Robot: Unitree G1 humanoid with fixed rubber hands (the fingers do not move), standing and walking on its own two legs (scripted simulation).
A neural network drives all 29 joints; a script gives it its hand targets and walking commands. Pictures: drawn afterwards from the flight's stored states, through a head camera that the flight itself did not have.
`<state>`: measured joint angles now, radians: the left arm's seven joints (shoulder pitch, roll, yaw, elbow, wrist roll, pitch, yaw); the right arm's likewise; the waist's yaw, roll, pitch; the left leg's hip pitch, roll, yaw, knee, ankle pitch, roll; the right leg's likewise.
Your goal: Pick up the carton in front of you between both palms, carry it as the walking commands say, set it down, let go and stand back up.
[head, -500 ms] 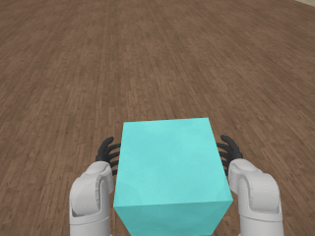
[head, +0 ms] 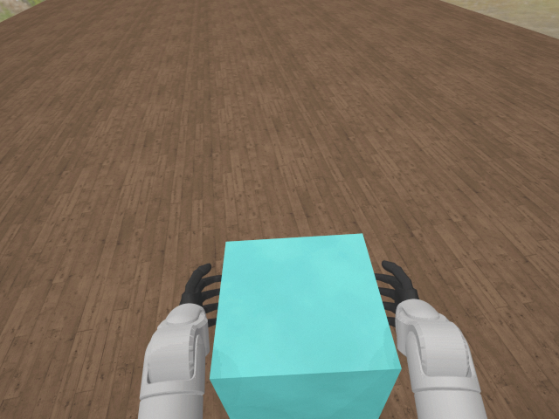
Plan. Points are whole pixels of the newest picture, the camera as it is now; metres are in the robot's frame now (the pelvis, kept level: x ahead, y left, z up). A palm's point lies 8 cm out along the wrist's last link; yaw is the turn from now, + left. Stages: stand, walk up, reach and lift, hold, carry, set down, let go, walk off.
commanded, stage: carry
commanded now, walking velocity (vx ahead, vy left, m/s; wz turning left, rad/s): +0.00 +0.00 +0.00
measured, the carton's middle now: (300, 338) +0.27 +0.00 -0.02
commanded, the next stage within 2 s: hold in 1.06 s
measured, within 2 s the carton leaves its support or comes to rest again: neither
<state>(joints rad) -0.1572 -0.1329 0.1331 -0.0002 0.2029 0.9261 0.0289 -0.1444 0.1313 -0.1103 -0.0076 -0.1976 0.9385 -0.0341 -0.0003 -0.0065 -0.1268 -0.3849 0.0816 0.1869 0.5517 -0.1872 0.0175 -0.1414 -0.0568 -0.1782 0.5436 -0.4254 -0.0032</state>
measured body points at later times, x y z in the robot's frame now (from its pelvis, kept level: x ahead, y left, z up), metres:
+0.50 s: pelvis -0.03 -0.01 +0.00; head -0.04 +0.00 +0.45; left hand +0.28 +0.15 +0.04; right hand +0.28 -0.16 +0.03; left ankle +0.06 +0.12 -0.73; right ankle -0.09 -0.09 -0.73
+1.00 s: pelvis -0.03 -0.02 +0.00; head -0.05 -0.02 +0.45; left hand +0.27 +0.14 +0.04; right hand +0.27 -0.17 +0.03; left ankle +0.06 +0.12 -0.73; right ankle -0.09 -0.09 -0.73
